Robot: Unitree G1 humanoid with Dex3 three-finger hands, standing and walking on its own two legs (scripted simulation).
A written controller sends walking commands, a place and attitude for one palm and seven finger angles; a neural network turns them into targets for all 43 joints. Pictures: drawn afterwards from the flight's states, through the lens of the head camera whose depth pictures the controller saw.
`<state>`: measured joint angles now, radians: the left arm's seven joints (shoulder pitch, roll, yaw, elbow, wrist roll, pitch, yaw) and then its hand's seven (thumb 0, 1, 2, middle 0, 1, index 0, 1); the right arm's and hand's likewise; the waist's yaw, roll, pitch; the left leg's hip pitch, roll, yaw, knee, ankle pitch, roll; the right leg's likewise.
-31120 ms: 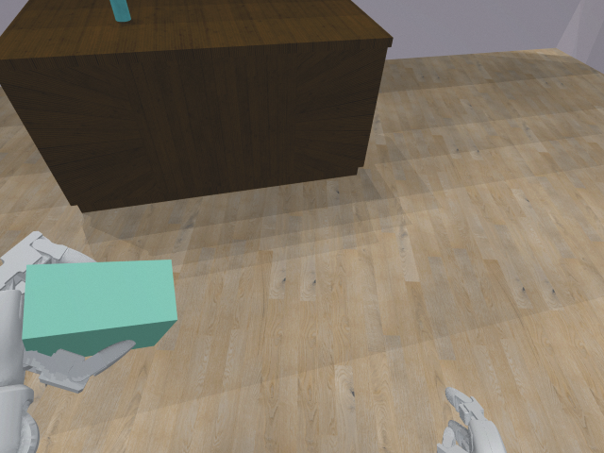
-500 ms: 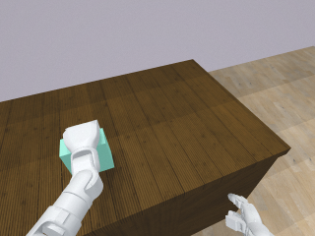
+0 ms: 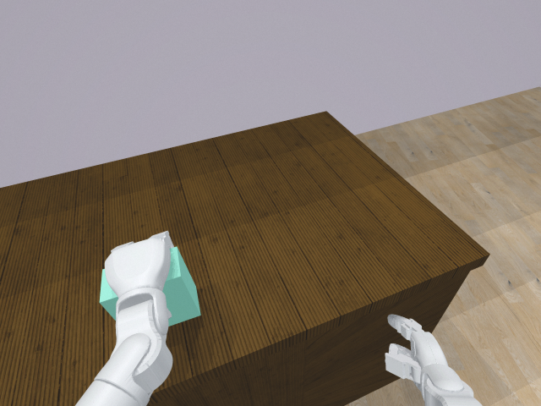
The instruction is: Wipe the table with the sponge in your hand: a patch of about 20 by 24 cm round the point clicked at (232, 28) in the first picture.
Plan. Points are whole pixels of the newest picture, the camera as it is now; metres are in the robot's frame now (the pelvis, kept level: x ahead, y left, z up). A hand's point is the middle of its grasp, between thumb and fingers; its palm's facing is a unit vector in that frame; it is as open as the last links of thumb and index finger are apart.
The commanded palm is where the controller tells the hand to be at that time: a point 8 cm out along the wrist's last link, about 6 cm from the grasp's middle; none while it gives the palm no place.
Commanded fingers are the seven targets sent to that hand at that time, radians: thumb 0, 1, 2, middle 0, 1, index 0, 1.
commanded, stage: slide across to the third lane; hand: left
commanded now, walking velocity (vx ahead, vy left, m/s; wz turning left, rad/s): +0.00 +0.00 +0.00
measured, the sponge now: (158, 299) +0.28 +0.23 +0.00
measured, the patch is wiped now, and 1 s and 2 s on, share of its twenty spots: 0.70 0.80 0.90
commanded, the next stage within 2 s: wipe forward along the third lane in 0.76 s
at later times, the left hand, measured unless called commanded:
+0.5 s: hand (167, 282) +0.28 +0.21 +0.05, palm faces -0.02 -0.04 -1.00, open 10.3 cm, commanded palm +0.25 +0.17 +0.09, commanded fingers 0.00 0.10 1.30 -1.20 -1.60 -1.20 -1.60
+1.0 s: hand (200, 268) +0.31 +0.16 +0.05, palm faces -0.03 -0.05 -1.00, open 10.3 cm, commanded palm +0.29 +0.15 +0.09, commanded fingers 0.00 0.10 1.30 -1.20 -1.60 -1.20 -1.60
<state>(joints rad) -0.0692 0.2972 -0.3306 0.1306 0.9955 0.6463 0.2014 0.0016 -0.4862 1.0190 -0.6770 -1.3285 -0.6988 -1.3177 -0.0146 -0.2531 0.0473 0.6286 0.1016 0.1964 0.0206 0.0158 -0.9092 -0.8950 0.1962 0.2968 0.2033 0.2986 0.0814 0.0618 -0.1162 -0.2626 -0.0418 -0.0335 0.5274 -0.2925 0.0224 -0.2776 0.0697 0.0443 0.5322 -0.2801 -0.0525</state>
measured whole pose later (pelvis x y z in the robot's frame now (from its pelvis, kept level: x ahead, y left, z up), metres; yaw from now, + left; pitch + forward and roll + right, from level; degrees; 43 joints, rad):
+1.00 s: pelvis -0.03 -0.02 +0.00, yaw +1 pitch +2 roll +1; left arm -0.44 0.15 -0.42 0.58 0.95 0.65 0.21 -0.02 -0.50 1.02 -0.69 -1.33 -0.71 -1.31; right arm -0.02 -0.23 0.03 0.71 0.09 0.18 0.00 0.02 -0.91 -0.89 0.20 0.30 0.20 0.30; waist 0.08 0.05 -0.12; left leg -0.32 -0.03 -0.06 0.53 -0.25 -0.01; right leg -0.34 0.08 0.02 0.55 -0.25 -0.08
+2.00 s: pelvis -0.03 -0.03 -0.01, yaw +0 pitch +10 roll +0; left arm -0.81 0.28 -0.18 1.09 0.97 0.46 0.28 0.00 -0.52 1.03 -0.72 -1.31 -0.74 -1.29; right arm 0.15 -0.26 0.02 0.75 0.08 0.13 -0.06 0.01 -0.91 -0.89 0.20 0.30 0.20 0.30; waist -0.05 0.04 -0.15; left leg -0.51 -0.01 -0.04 0.57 -0.24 -0.01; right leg -0.52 0.10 0.03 0.56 -0.21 -0.08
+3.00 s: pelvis +0.00 +0.02 +0.00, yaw -1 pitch +12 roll -1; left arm -0.83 0.22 -0.24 1.11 0.95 0.52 0.38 0.00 -0.50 1.02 -0.71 -1.32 -0.73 -1.30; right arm 0.19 -0.22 0.00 0.78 0.06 0.14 0.01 0.01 -0.91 -0.89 0.20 0.30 0.20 0.30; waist -0.03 0.03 -0.19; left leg -0.51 -0.03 -0.02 0.57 -0.28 0.04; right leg -0.49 0.08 0.06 0.51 -0.23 -0.02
